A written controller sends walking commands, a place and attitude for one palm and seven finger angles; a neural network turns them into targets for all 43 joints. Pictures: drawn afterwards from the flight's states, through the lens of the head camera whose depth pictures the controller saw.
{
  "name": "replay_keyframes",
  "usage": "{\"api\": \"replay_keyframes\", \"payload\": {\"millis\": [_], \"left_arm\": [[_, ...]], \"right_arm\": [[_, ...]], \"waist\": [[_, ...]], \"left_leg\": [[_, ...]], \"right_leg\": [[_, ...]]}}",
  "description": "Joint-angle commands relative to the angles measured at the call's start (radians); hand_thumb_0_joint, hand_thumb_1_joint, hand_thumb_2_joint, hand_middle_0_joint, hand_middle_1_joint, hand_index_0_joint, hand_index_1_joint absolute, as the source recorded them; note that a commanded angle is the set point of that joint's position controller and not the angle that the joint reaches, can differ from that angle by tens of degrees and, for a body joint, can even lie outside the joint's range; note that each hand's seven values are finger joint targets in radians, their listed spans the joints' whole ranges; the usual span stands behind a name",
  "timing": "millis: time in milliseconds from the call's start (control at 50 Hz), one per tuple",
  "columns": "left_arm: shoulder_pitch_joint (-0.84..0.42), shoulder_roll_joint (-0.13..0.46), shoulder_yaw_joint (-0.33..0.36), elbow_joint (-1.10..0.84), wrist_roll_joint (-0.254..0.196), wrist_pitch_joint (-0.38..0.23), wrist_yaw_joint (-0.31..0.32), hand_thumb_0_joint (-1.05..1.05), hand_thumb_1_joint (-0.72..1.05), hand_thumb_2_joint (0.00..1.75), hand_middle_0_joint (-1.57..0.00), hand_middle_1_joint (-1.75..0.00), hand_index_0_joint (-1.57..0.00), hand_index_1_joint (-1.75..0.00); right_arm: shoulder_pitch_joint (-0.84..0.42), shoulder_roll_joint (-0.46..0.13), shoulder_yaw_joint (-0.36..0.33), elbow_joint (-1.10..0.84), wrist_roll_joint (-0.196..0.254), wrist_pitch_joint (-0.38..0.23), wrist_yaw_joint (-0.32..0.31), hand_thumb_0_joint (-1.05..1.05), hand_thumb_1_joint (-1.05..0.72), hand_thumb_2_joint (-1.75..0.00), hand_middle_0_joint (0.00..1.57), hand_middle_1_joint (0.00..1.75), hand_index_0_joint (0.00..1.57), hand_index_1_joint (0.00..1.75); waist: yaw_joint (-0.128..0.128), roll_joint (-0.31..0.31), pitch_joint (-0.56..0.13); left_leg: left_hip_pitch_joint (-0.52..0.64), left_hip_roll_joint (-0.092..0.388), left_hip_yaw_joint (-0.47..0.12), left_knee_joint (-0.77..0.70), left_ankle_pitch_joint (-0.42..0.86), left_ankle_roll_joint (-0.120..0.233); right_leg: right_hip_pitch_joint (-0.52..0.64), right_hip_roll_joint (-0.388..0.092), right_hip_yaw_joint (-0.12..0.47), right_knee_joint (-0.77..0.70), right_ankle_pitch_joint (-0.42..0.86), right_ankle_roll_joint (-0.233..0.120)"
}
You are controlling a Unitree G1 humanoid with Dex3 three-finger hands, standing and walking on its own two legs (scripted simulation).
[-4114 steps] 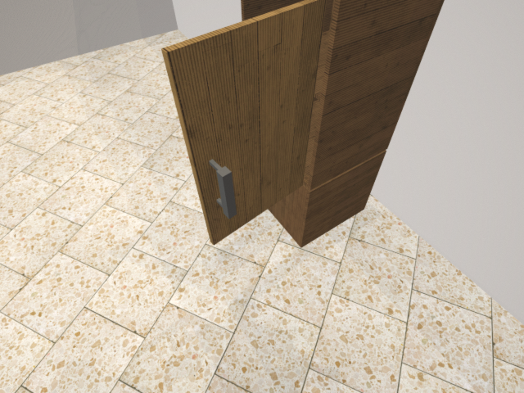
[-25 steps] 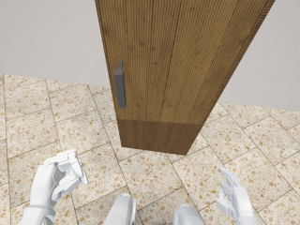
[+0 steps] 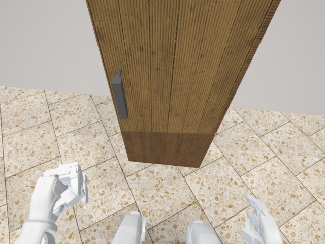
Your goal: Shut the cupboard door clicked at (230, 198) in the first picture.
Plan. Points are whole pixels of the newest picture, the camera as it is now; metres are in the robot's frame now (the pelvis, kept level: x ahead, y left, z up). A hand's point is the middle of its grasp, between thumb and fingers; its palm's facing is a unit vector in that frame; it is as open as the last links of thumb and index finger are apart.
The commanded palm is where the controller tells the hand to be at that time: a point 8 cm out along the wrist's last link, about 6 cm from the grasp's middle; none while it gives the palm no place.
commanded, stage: raise the hand and make a fist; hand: left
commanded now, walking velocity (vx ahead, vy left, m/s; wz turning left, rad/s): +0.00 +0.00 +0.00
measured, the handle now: (121, 94) +0.51 +0.16 +0.03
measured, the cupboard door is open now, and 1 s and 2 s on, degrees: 4 4 4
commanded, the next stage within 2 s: bring the fist close to the handle in 0.18 s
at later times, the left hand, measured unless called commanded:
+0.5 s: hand (96, 181) +0.25 +0.16 +0.04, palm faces +0.00 -1.00 -0.03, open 3.1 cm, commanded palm +0.24 +0.22 +0.04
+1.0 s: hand (119, 143) +0.34 +0.13 +0.04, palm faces -0.01 -1.00 -0.02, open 3.1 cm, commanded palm +0.33 +0.19 +0.04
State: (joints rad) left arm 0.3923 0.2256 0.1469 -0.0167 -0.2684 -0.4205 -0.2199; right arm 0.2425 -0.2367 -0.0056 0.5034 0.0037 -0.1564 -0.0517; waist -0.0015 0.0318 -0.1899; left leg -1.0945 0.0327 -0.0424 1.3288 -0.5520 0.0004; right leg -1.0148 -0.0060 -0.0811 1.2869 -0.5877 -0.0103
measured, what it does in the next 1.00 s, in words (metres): stands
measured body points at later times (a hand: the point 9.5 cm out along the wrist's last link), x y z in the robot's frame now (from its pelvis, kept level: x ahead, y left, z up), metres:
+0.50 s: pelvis -0.01 -0.01 -0.01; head +0.07 +0.00 +0.44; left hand +0.24 +0.22 +0.05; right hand +0.19 -0.24 -0.08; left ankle +0.05 +0.12 -0.62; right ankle +0.02 -0.12 -0.62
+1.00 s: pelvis +0.00 +0.00 +0.00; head +0.09 +0.00 +0.44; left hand +0.34 +0.19 +0.04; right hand +0.14 -0.26 -0.10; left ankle +0.05 +0.12 -0.62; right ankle +0.02 -0.12 -0.62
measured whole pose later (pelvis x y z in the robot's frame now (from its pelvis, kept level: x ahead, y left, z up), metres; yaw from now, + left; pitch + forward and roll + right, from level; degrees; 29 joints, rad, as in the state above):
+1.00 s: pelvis +0.00 +0.00 +0.00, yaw +0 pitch +20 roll -2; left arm -0.14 0.17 0.08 0.40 -0.15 -0.44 -0.07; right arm 0.24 -0.24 0.00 0.57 -0.01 -0.08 -0.02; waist -0.04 0.03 -0.18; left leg -1.12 0.03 -0.02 1.30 -0.53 0.00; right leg -1.06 -0.01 -0.06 1.29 -0.58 -0.01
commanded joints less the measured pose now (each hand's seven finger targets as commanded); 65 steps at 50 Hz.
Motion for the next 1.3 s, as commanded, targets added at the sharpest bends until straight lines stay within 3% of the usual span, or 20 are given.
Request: {"api": "replay_keyframes", "payload": {"millis": [0,20,260,320,360,420,500,520,600,640,760,880,900,920,1020,1100,1140,1220,1260,1280], "left_arm": [[-0.026,0.117,0.074,-0.194,-0.02,-0.08,0.01,0.0,0.9,0.9,-1.3,-1.5,-1.3,-1.5],[-0.031,0.115,0.069,-0.206,-0.014,-0.087,0.009,0.0,0.9,0.9,-1.3,-1.5,-1.3,-1.5],[-0.038,0.107,0.058,-0.196,-0.014,-0.087,0.001,0.0,0.9,0.9,-1.3,-1.5,-1.3,-1.5],[-0.127,0.08,0.006,-0.197,0.0,-0.091,0.013,0.0,0.9,0.9,-1.3,-1.5,-1.3,-1.5],[-0.205,0.079,-0.004,-0.167,0.011,-0.092,0.025,0.0,0.9,0.9,-1.3,-1.5,-1.3,-1.5],[-0.265,0.074,-0.019,-0.141,0.03,-0.081,0.038,0.0,0.9,0.9,-1.3,-1.5,-1.3,-1.5],[-0.318,0.116,0.024,-0.114,0.044,-0.049,0.066,0.0,0.9,0.9,-1.3,-1.5,-1.3,-1.5],[-0.339,0.084,-0.005,-0.107,0.048,-0.043,0.07,0.0,0.9,0.9,-1.3,-1.5,-1.3,-1.5],[-0.364,0.09,0.015,-0.045,0.052,-0.029,0.098,0.0,0.9,0.9,-1.3,-1.5,-1.3,-1.5],[-0.42,0.068,-0.008,-0.011,0.064,-0.031,0.107,0.0,0.9,0.9,-1.3,-1.5,-1.3,-1.5],[-0.583,0.065,-0.01,0.088,0.081,-0.064,0.125,0.0,0.9,0.9,-1.3,-1.5,-1.3,-1.5],[-0.717,0.038,-0.04,0.166,0.098,-0.09,0.141,0.0,0.9,0.9,-1.3,-1.5,-1.3,-1.5],[-0.735,0.06,-0.019,0.173,0.101,-0.094,0.149,0.0,0.9,0.9,-1.3,-1.5,-1.3,-1.5],[-0.742,0.036,-0.039,0.199,0.108,-0.092,0.154,0.0,0.9,0.9,-1.3,-1.5,-1.3,-1.5],[-0.839,0.053,-0.007,0.301,0.123,-0.098,0.185,0.0,0.9,0.9,-1.3,-1.5,-1.3,-1.5],[-0.972,0.05,-0.012,0.361,0.138,-0.119,0.204,0.0,0.9,0.9,-1.3,-1.5,-1.3,-1.5],[-1.027,0.018,-0.036,0.405,0.148,-0.129,0.213,0.0,0.9,0.9,-1.3,-1.5,-1.3,-1.5],[-1.096,0.028,-0.013,0.501,0.161,-0.143,0.233,0.0,0.9,0.9,-1.3,-1.5,-1.3,-1.5],[-1.179,0.027,-0.012,0.553,0.173,-0.151,0.244,0.0,0.9,0.9,-1.3,-1.5,-1.3,-1.5],[-1.162,0.048,0.02,0.567,0.172,-0.156,0.248,0.0,0.9,0.9,-1.3,-1.5,-1.3,-1.5]], "right_arm": [[-0.045,-0.123,-0.049,-0.156,0.007,-0.049,-0.008,0.0,-0.9,-0.9,0.2,0.3,0.2,0.3],[-0.049,-0.125,-0.05,-0.159,0.006,-0.05,-0.008,0.0,-0.9,-0.9,0.2,0.3,0.2,0.3],[-0.051,-0.123,-0.045,-0.166,0.009,-0.04,-0.007,0.0,-0.9,-0.9,0.2,0.3,0.2,0.3],[-0.045,-0.127,-0.041,-0.161,0.004,-0.046,-0.008,0.0,-0.9,-0.9,0.2,0.3,0.2,0.3],[-0.039,-0.132,-0.039,-0.148,0.001,-0.05,-0.011,0.0,-0.9,-0.9,0.2,0.3,0.2,0.3],[-0.041,-0.132,-0.037,-0.142,0.0,-0.049,-0.009,0.0,-0.9,-0.9,0.2,0.3,0.2,0.3],[-0.033,-0.135,-0.038,-0.14,0.001,-0.034,-0.006,0.0,-0.9,-0.9,0.2,0.3,0.2,0.3],[-0.042,-0.129,-0.036,-0.139,0.001,-0.031,-0.002,0.0,-0.9,-0.9,0.2,0.3,0.2,0.3],[-0.029,-0.129,-0.036,-0.128,-0.002,-0.014,0.005,0.0,-0.9,-0.9,0.2,0.3,0.2,0.3],[-0.031,-0.127,-0.033,-0.12,-0.003,-0.005,0.01,0.0,-0.9,-0.9,0.2,0.3,0.2,0.3],[-0.015,-0.134,-0.041,-0.088,-0.007,0.011,0.013,0.0,-0.9,-0.9,0.2,0.3,0.2,0.3],[-0.007,-0.136,-0.044,-0.063,-0.01,0.026,0.021,0.0,-0.9,-0.9,0.2,0.3,0.2,0.3],[0.003,-0.141,-0.047,-0.06,-0.011,0.028,0.02,0.0,-0.9,-0.9,0.2,0.3,0.2,0.3],[-0.002,-0.138,-0.047,-0.058,-0.012,0.032,0.023,0.0,-0.9,-0.9,0.2,0.3,0.2,0.3],[0.015,-0.137,-0.048,-0.038,-0.016,0.055,0.027,0.0,-0.9,-0.9,0.2,0.3,0.2,0.3],[0.032,-0.142,-0.05,-0.023,-0.019,0.065,0.031,0.0,-0.9,-0.9,0.2,0.3,0.2,0.3],[0.038,-0.138,-0.052,-0.008,-0.021,0.07,0.036,0.0,-0.9,-0.9,0.2,0.3,0.2,0.3],[0.055,-0.142,-0.056,0.006,-0.026,0.081,0.043,0.0,-0.9,-0.9,0.2,0.3,0.2,0.3],[0.066,-0.141,-0.055,0.018,-0.03,0.089,0.045,0.0,-0.9,-0.9,0.2,0.3,0.2,0.3],[0.071,-0.141,-0.058,0.018,-0.031,0.091,0.047,0.0,-0.9,-0.9,0.2,0.3,0.2,0.3]], "waist": [[0.004,-0.01,-0.196],[0.007,0.002,-0.219],[0.005,0.018,-0.195],[-0.019,0.017,-0.188],[-0.035,-0.016,-0.18],[-0.026,0.012,-0.213],[-0.01,0.009,-0.267],[-0.013,0.026,-0.275],[-0.011,-0.008,-0.276],[-0.02,0.008,-0.256],[-0.04,-0.03,-0.273],[-0.044,0.015,-0.296],[-0.042,0.004,-0.311],[-0.044,0.009,-0.324],[-0.051,-0.023,-0.334],[-0.067,-0.004,-0.347],[-0.08,-0.001,-0.36],[-0.084,-0.003,-0.372],[-0.103,-0.013,-0.358],[-0.088,-0.021,-0.377]], "left_leg": [[0.171,-0.036,-0.003,-0.2,0.18,0.02],[0.179,-0.036,0.002,-0.196,0.191,0.02],[0.179,-0.037,0.0,-0.204,0.16,0.021],[0.181,-0.037,-0.007,-0.192,0.145,0.023],[0.158,-0.036,-0.01,-0.178,0.111,0.025],[0.173,-0.037,-0.01,-0.184,0.119,0.026],[0.185,-0.037,-0.002,-0.192,0.158,0.027],[0.198,-0.038,0.002,-0.195,0.165,0.026],[0.199,-0.036,0.003,-0.202,0.197,0.026],[0.2,-0.036,0.007,-0.208,0.192,0.023],[0.203,-0.032,0.009,-0.199,0.197,0.023],[0.243,-0.031,0.007,-0.209,0.208,0.019],[0.248,-0.03,0.002,-0.209,0.224,0.019],[0.255,-0.031,0.007,-0.207,0.229,0.018],[0.238,-0.031,0.014,-0.201,0.248,0.018],[0.251,-0.029,0.004,-0.2,0.24,0.016],[0.267,-0.027,0.005,-0.196,0.251,0.014],[0.254,-0.028,0.008,-0.193,0.242,0.012],[0.235,-0.029,0.008,-0.19,0.227,0.014],[0.228,-0.031,0.013,-0.188,0.23,0.015]], "right_leg": [[0.141,0.035,0.051,-0.217,0.146,-0.02],[0.144,0.031,0.053,-0.209,0.163,-0.018],[0.126,0.032,0.052,-0.216,0.13,-0.02],[0.088,0.032,0.044,-0.205,0.122,-0.019],[0.064,0.03,0.05,-0.21,0.086,-0.015],[0.07,0.029,0.047,-0.199,0.099,-0.02],[0.119,0.028,0.052,-0.203,0.135,-0.02],[0.116,0.024,0.053,-0.204,0.151,-0.017],[0.148,0.027,0.052,-0.212,0.193,-0.016],[0.137,0.022,0.05,-0.212,0.197,-0.015],[0.128,0.019,0.055,-0.211,0.212,-0.013],[0.1,0.017,0.048,-0.204,0.223,-0.017],[0.11,0.021,0.047,-0.199,0.237,-0.02],[0.107,0.018,0.048,-0.197,0.248,-0.017],[0.126,0.017,0.054,-0.196,0.283,-0.013],[0.092,0.022,0.05,-0.188,0.267,-0.015],[0.077,0.019,0.047,-0.185,0.281,-0.014],[0.068,0.021,0.049,-0.186,0.275,-0.013],[0.054,0.022,0.05,-0.185,0.266,-0.01],[0.077,0.022,0.055,-0.187,0.272,-0.01]]}}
